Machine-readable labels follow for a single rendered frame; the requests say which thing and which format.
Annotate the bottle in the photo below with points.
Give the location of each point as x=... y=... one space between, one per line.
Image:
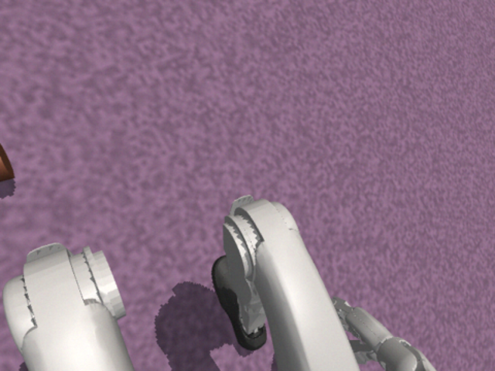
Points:
x=6 y=171

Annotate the right robot foot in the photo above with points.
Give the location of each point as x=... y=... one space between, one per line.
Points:
x=228 y=301

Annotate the right robot hand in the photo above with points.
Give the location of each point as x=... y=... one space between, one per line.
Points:
x=364 y=326

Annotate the right robot arm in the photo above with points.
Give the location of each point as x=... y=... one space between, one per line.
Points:
x=396 y=354

